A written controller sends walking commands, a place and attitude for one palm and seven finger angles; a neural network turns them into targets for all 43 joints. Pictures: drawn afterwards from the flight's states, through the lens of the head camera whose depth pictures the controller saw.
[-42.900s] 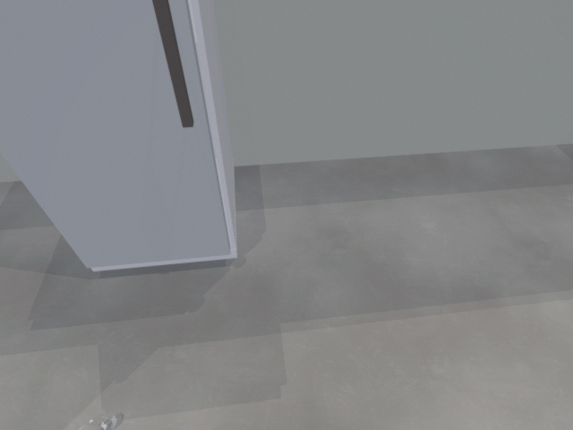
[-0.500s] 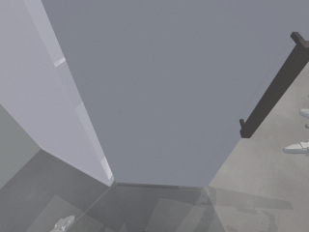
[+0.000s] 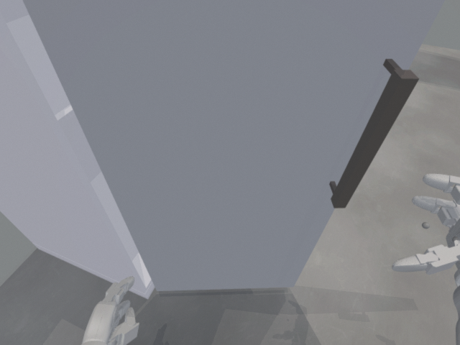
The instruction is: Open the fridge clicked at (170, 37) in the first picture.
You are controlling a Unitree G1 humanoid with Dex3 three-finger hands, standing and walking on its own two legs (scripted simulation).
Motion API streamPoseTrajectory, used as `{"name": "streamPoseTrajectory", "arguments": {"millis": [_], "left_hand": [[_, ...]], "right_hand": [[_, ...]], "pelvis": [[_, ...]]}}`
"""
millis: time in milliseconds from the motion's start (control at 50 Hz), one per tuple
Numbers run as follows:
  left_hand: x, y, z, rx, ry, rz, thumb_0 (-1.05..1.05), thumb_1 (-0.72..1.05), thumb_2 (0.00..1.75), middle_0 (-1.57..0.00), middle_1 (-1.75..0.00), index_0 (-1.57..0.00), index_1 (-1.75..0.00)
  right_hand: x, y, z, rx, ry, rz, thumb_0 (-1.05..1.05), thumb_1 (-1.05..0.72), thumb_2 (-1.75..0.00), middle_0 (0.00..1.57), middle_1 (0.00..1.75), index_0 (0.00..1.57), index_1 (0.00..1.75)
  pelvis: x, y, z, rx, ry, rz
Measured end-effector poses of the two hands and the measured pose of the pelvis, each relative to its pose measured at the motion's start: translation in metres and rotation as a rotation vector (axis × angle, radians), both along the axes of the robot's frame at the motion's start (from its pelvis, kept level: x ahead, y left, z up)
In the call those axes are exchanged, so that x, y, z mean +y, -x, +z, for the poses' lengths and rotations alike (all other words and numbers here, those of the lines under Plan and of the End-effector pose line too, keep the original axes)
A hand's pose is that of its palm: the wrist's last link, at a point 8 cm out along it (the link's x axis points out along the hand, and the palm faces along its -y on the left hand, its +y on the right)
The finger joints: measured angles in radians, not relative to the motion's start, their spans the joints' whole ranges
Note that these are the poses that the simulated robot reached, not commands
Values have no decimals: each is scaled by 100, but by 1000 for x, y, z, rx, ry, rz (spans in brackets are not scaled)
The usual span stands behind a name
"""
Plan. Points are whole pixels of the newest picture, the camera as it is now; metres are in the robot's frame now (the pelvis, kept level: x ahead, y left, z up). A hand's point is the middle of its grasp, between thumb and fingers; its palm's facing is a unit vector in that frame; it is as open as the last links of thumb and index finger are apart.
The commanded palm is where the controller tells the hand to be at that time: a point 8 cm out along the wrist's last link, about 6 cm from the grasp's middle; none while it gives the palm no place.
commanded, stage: slip the hand off the handle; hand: right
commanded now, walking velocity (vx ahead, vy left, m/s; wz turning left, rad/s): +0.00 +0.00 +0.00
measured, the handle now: (360, 145) +0.44 -0.24 +0.14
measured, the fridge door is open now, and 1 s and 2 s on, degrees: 66 66 66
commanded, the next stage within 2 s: draw the hand back to the body in 0.04 s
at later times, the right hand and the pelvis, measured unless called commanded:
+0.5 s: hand (439, 242) +0.24 -0.28 +0.14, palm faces +0.29 +0.96 -0.01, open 14.7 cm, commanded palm +0.19 -0.31 +0.15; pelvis +0.00 +0.02 +0.01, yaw +0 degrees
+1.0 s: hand (456, 267) +0.20 -0.28 +0.15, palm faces +0.51 +0.79 -0.35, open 12.4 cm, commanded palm +0.15 -0.30 +0.17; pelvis -0.01 +0.02 +0.01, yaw -1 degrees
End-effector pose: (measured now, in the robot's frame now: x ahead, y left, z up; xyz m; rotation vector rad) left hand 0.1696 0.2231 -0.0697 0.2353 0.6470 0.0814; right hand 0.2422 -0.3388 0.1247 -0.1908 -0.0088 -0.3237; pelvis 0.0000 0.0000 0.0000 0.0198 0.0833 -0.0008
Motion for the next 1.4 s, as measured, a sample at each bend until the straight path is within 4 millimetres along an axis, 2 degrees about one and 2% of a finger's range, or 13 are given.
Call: {"name": "streamPoseTrajectory", "arguments": {"millis": [100, 180, 240, 280, 360, 420, 580, 700, 820, 1000, 1100, 1220, 1400], "left_hand": [[-1, -7, 2, -6, -9, -23, 1, 90, 90, -20, -30, -21, -30], [2, -7, -1, 4, -27, -37, 1, 90, 90, -20, -30, -20, -30], [4, -4, -2, 5, -31, -24, 1, 90, 90, -20, -30, -21, -30], [6, -3, 0, -9, -30, -11, 1, 90, 90, -20, -30, -21, -30], [7, -2, 7, -65, -2, 4, 1, 90, 90, -20, -30, -20, -30], [9, -2, 9, -90, 21, 11, 1, 90, 90, -20, -30, -20, -30], [19, 4, 11, -81, 14, -3, 1, 90, 90, -20, -30, -20, -30], [23, 5, 11, -91, -4, -16, 1, 90, 90, -20, -30, -20, -30], [25, 10, 7, -54, -4, -23, 1, 90, 90, -20, -30, -20, -30], [20, 15, 0, 35, -11, -5, 1, 90, 90, -20, -30, -20, -30], [12, 6, 2, 39, -5, -3, 1, 90, 90, -20, -30, -20, -30], [0, -10, 7, 11, 15, -12, 1, 90, 90, -20, -30, -20, -30], [-13, -26, 14, 7, 20, -39, 1, 90, 90, -20, -30, -20, -30]], "right_hand": [[1, 22, -3, 9, 2, -19, -1, 55, -20, 25, 115, 25, 115], [2, 31, 0, -12, 15, -30, -2, 55, -20, 25, 115, 25, 115], [3, 30, 4, -96, -159, 11, -2, 55, -20, 25, 115, 25, 115], [4, 28, 10, -119, -206, 44, -2, 55, -20, 25, 115, 25, 115], [15, 25, 22, -59, -150, 89, -2, 55, -20, 25, 115, 25, 115], [21, 29, 23, -17, -148, 90, -1, 55, -20, 25, 115, 25, 115], [15, 60, 21, -39, -164, -23, -1, 55, -20, 25, 115, 25, 115], [26, 70, 32, -58, -91, -17, -2, 51, -22, 25, 113, 25, 112], [22, 77, 37, -22, 132, -178, -1, 36, -29, 25, 104, 24, 104], [31, 89, 39, -39, 211, -205, -1, 6, -44, 24, 87, 24, 86], [26, 83, 46, -58, 233, -212, -1, -11, -52, 23, 76, 23, 76], [32, 78, 56, -76, 257, -165, 0, -33, -63, 23, 63, 23, 63], [29, 81, 62, -76, 274, -149, 1, -65, -78, 22, 44, 22, 44]], "pelvis": [[2, -2, 0, -11, -1, -8], [5, 1, 0, -19, -2, -20], [7, 2, 1, -37, -4, -30], [8, 2, 2, -46, -2, -29], [10, 1, 4, -59, 5, -20], [12, 2, 6, -64, 9, -12], [21, 8, 6, -77, 14, -12], [24, 14, 7, -98, 11, -24], [25, 18, 9, -105, 12, -22], [17, 7, 14, -124, 16, -12], [12, 0, 16, -134, 16, -7], [4, -10, 17, -135, 17, 0], [-2, -17, 18, -137, 12, -1]]}}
